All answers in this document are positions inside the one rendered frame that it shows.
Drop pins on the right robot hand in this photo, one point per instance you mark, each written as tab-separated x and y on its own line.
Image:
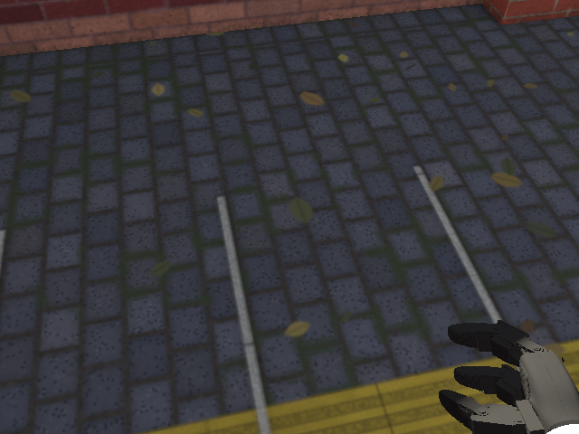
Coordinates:
543	392

